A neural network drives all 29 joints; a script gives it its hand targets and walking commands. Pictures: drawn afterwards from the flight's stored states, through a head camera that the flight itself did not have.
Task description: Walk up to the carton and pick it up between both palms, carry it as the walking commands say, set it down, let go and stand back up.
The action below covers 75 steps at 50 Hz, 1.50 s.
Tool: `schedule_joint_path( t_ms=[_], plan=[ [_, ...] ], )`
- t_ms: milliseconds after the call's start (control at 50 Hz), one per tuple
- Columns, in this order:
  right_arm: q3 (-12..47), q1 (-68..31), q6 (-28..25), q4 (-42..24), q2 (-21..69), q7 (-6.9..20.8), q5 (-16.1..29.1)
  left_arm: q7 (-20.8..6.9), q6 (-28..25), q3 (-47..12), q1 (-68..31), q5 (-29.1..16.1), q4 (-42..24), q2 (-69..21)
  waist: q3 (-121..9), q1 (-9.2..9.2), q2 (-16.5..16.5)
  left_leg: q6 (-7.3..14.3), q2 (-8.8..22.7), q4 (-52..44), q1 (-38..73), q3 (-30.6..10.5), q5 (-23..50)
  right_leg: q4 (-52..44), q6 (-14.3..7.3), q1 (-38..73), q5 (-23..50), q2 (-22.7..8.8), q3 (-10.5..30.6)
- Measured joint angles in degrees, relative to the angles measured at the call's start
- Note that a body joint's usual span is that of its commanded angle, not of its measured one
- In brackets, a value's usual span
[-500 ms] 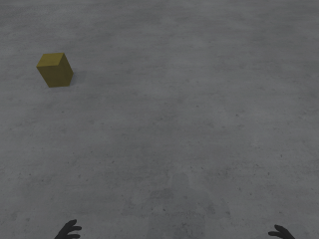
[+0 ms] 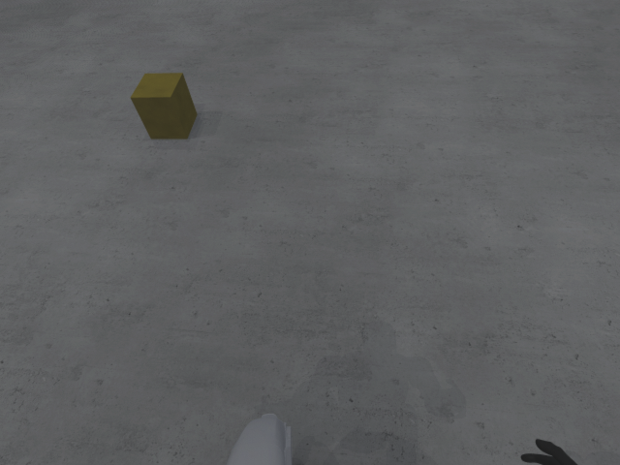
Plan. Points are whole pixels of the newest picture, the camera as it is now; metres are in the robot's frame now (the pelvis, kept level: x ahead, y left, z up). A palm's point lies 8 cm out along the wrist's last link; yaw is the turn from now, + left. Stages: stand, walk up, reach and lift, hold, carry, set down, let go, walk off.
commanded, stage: walk up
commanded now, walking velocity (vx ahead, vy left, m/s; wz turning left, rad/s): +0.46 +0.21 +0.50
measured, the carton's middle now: (166, 106) +1.73 +0.84 -0.65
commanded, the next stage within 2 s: none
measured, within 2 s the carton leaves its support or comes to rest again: neither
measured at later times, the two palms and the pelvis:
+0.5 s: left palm (138, 310) +0.35 +0.34 -0.11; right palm (432, 406) +0.21 -0.14 -0.15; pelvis +0.23 +0.10 -0.01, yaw +12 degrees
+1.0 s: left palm (114, 370) +0.25 +0.35 -0.12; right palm (301, 163) +0.71 +0.07 -0.12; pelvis +0.47 +0.20 -0.01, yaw +20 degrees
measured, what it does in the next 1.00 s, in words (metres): walks ahead, turning left: left foot, then right foot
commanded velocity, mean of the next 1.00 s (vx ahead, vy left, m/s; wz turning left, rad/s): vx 0.50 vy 0.08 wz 0.34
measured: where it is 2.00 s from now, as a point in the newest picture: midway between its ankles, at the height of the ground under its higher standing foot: (233, 242)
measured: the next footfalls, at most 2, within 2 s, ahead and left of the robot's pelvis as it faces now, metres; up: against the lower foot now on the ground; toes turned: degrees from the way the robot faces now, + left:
left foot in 0.16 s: +0.15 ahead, +0.23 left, +0.00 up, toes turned +12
right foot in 0.52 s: +0.42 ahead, +0.02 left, +0.00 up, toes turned +4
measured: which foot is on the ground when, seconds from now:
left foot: up 0.00-0.14, down 0.16-0.54, up 0.56-1.00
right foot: down 0.00-0.16, up 0.18-0.50, down 0.52-1.00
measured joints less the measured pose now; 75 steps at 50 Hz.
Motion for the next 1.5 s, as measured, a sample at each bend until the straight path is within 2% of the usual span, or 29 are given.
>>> schedule_joint_path(
  t_ms=[60,120,160,180,220,260,280,360,420,500,520,540,560,600,640,700,820,920,1000,1040,1060,1080,1120,1140,1200,1260,1320,1420,1500],
  plan=[
    [0.4,0.1,0.0,-1.3,1.7,1.0,0.7,-0.8,-0.3,0.6,3.4,0.4,0.7,0.4,-0.4,0.77,-1.1,0.2,2.5,-7.4,0.5,0.6,0.2,-1.1,1.8,2.8,-1.2,-2.5,-1.5],
    [0.8,0.8,-1.3,-1.9,3.3,0.5,1.5,-2.1,-0.3,0.7,5.9,0.7,1.1,0.7,-2.2,1.85,-2.0,1.3,3.4,-13.7,3.4,1.9,-0.6,0.1,3.1,4.2,-4.1,-5.1,-2.7],
    [0.8,2.0,-3.0,-1.7,3.7,-0.7,1.6,-3.1,-0.5,0.5,7.0,1.0,1.0,0.6,-4.0,2.40,-2.2,2.1,2.4,-16.8,6.2,3.0,-0.4,6.3,1.2,2.7,-8.9,-7.3,-2.9],
    [0.8,2.2,-3.8,-1.3,4.3,-1.5,1.2,-3.5,-0.6,0.4,6.7,1.1,0.9,0.8,-3.9,2.53,-3.2,1.8,1.3,-14.5,5.6,3.4,0.6,13.3,-0.3,0.1,-11.0,-8.7,-1.0],
    [1.4,3.3,-5.1,-0.9,6.1,-3.2,0.8,-4.0,-0.5,0.0,4.7,1.2,0.0,0.6,-2.9,2.78,-4.0,1.4,0.6,-10.9,5.6,3.7,-2.1,30.5,-1.5,-7.5,-12.6,-6.5,4.6],
    [1.8,5.7,-6.0,-0.3,8.1,-4.4,0.8,-4.5,-1.3,-0.8,1.6,1.2,-1.5,-0.3,-2.0,1.90,-4.3,1.6,-0.3,-12.6,8.0,3.2,-3.2,40.8,-2.2,-14.2,-10.5,-3.6,5.8],
    [1.8,7.1,-6.3,0.2,9.0,-4.9,0.7,-4.7,-1.8,-1.2,-0.1,1.1,-2.3,-0.9,-1.6,1.22,-4.4,1.6,-0.9,-14.4,9.5,2.7,-2.7,42.5,-2.3,-16.9,-9.0,-2.6,5.6],
    [1.7,12.5,-6.3,2.5,11.0,-5.8,0.7,-5.3,-2.9,-2.5,-6.2,0.2,-5.1,-3.8,-1.2,-1.44,-4.4,2.1,-3.3,-22.6,16.4,0.9,-1.3,35.4,-1.6,-23.5,-4.5,-1.3,3.6],
    [1.9,15.5,-6.1,3.5,11.0,-5.8,0.9,-5.5,-2.9,-3.0,-8.9,-0.2,-6.4,-5.6,-1.6,-2.93,-3.6,2.1,-4.3,-27.3,21.2,-0.4,-1.3,23.8,-0.9,-24.4,-1.5,-0.6,2.6],
    [1.9,17.8,-6.4,4.5,10.1,-6.0,1.2,-5.8,-3.0,-3.1,-9.9,-0.6,-6.7,-6.6,-2.3,-4.52,-2.6,0.9,-4.8,-30.0,26.6,-1.9,-3.9,9.7,-0.4,-21.1,5.4,0.7,2.3],
    [1.9,18.4,-6.5,4.6,9.9,-6.0,1.3,-5.7,-3.3,-3.0,-9.8,-0.7,-6.7,-6.6,-2.6,-4.72,-2.3,0.5,-4.8,-29.1,27.2,-2.5,-5.4,7.0,-0.7,-19.5,7.5,1.0,2.1],
    [1.8,18.4,-6.6,4.9,9.3,-6.1,1.3,-5.4,-3.7,-2.8,-9.9,-0.7,-6.4,-7.0,-2.4,-4.65,-1.1,0.8,-4.1,-26.2,26.9,-3.4,-7.6,7.2,-2.4,-18.7,10.1,1.5,1.2],
    [1.6,17.9,-6.5,5.4,8.8,-6.1,1.4,-4.9,-4.2,-2.7,-9.9,-0.5,-6.2,-7.4,-1.9,-4.44,0.3,1.9,-3.4,-20.1,25.0,-4.3,-9.2,9.0,-4.1,-18.2,9.1,1.9,-0.1],
    [1.4,15.9,-6.0,5.5,8.0,-6.2,1.4,-3.9,-4.6,-2.7,-8.3,-0.1,-5.9,-7.4,-1.5,-3.36,1.1,2.9,-3.8,-4.7,18.7,-4.4,-8.8,10.3,-5.7,-16.3,5.3,1.6,-1.7],
    [1.1,13.5,-5.8,4.5,6.9,-6.0,1.1,-3.5,-4.6,-2.2,-5.2,0.3,-4.9,-6.9,-1.5,-1.79,1.4,3.2,-3.5,5.2,12.9,-2.6,-5.9,8.5,-5.8,-13.4,3.7,1.4,-2.4],
    [0.5,9.4,-5.5,2.5,5.1,-5.5,0.9,-3.4,-4.8,-1.6,-0.1,0.2,-2.5,-6.0,-1.8,0.53,1.9,3.0,-1.5,9.8,5.6,-0.5,-1.1,3.8,-5.4,-8.7,3.7,1.7,-3.3],
    [0.0,0.6,-3.9,-0.9,3.4,-3.7,0.2,-2.5,-5.3,-1.4,10.4,-0.5,2.0,-6.3,-1.8,4.52,1.9,2.3,-0.2,6.0,-4.1,-0.3,5.9,-2.4,-3.4,-0.7,2.2,0.7,-3.6],
    [1.1,-4.4,-3.7,-2.4,5.6,-2.1,0.4,-2.3,-4.2,-1.0,16.9,-0.7,4.6,-7.2,-2.4,6.43,1.0,2.2,0.2,-9.1,-4.6,1.1,13.2,-5.8,-0.7,5.3,-0.5,-0.8,-4.8],
    [2.4,-6.2,-4.3,-2.5,8.5,-1.9,0.2,-2.9,-3.5,-1.1,18.7,-0.8,5.0,-7.3,-3.1,7.51,-0.2,3.2,-0.3,-19.1,-0.9,3.6,9.9,-5.6,2.0,8.8,-4.5,-1.8,-6.3],
    [3.0,-6.5,-5.2,-2.1,9.4,-2.4,-0.1,-3.1,-3.3,-1.4,19.1,-0.9,4.7,-7.4,-3.5,7.67,-0.8,4.2,-1.2,-22.8,2.5,4.7,8.9,-0.8,2.9,8.5,-8.6,-2.9,-6.3],
    [2.9,-6.7,-6.0,-1.6,10.1,-3.0,-0.3,-3.1,-3.1,-1.6,18.1,-1.0,4.7,-7.3,-2.8,7.26,-2.1,4.8,-2.4,-21.0,2.4,5.2,9.0,5.1,2.0,6.9,-11.1,-4.8,-5.5],
    [3.1,-6.6,-6.7,-1.2,10.6,-3.8,-0.5,-3.2,-2.8,-1.7,16.4,-1.1,4.4,-7.4,-1.7,7.23,-2.8,5.1,-2.9,-18.0,2.1,5.8,7.1,13.7,0.0,3.6,-11.6,-5.8,-2.6],
    [3.3,-5.3,-7.7,-0.6,10.9,-5.0,-0.4,-3.2,-2.8,-1.8,12.4,-1.4,2.9,-8.0,0.0,7.03,-2.2,5.4,-2.5,-15.5,3.5,6.2,3.3,31.7,-2.5,-4.6,-11.2,-3.6,3.5],
    [3.3,-4.1,-8.0,0.1,11.1,-5.4,-0.2,-3.3,-3.0,-1.9,10.4,-1.5,2.2,-8.0,0.4,6.43,-2.0,5.2,-2.3,-16.1,4.9,6.4,2.5,37.8,-3.4,-8.4,-9.5,-2.4,5.0],
    [2.9,1.0,-9.1,2.0,11.8,-6.5,0.7,-3.4,-3.2,-1.4,4.9,-1.2,0.4,-6.6,0.1,3.11,-2.6,5.1,-2.5,-20.5,10.1,6.5,2.0,44.4,-4.3,-17.2,-3.9,-0.9,5.5],
    [2.0,6.7,-9.5,3.5,10.3,-6.5,1.3,-3.6,-2.2,-0.7,-0.4,-0.6,-1.6,-4.8,-0.7,-0.32,-3.2,5.2,-3.1,-25.4,15.2,5.6,2.1,41.5,-3.5,-22.7,-0.8,-0.9,4.5],
    [1.8,12.3,-9.4,5.5,8.8,-6.5,1.6,-4.1,-1.2,0.0,-4.9,-0.2,-3.1,-3.6,-1.6,-2.39,-3.5,4.8,-3.4,-29.9,20.0,4.7,1.9,35.4,-2.3,-26.2,3.1,-1.1,4.4],
    [2.2,19.3,-9.0,7.9,8.4,-6.9,1.7,-5.4,-0.5,-0.2,-9.4,-0.4,-4.4,-3.5,-2.7,-4.62,-3.7,3.1,-2.7,-36.6,27.8,4.1,1.0,24.3,-1.6,-28.7,10.5,-0.5,4.5],
    [2.6,21.6,-8.6,8.7,9.5,-6.9,1.4,-6.0,-0.8,-1.4,-11.3,-0.8,-4.8,-4.7,-2.7,-5.67,-3.5,1.2,-1.7,-39.4,33.1,4.5,-1.5,13.4,-2.3,-26.7,12.1,0.5,3.2]
  ],
)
